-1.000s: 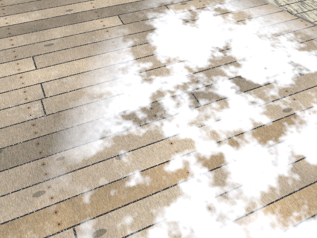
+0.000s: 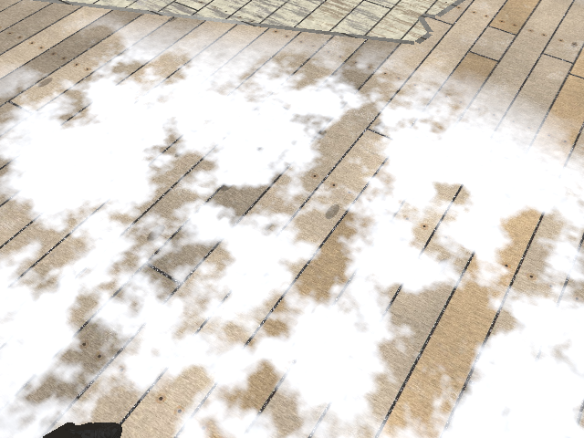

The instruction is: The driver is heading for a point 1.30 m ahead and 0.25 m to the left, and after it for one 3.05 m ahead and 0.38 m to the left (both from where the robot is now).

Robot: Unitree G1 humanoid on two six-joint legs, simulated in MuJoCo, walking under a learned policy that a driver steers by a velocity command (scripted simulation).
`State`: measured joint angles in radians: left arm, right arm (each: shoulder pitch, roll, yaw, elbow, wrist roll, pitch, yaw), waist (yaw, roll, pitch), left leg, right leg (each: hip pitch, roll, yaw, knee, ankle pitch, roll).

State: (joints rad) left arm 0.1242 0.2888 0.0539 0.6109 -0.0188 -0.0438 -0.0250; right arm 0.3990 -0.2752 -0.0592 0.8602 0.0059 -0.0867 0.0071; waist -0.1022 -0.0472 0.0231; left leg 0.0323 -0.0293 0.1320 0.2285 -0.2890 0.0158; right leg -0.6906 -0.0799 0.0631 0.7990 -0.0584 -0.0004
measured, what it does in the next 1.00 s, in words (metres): walks ahead, turning left: right foot, then left foot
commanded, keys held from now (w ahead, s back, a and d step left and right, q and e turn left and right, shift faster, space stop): w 0.16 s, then w+q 0.84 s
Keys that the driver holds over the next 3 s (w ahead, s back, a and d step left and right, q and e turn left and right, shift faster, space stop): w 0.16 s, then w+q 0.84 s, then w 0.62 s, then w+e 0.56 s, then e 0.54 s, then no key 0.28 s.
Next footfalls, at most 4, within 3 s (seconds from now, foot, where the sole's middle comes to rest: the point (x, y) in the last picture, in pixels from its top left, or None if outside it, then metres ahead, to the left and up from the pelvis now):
0.14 right None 0.28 -0.14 -0.78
0.70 left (223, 406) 0.56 0.12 -0.78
1.16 right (259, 283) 0.89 0.01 -0.78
1.68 left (128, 252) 1.02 0.37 -0.78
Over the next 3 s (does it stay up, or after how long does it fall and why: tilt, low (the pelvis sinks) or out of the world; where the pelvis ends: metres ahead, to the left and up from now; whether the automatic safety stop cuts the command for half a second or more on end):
stays up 1.38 0.35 0.00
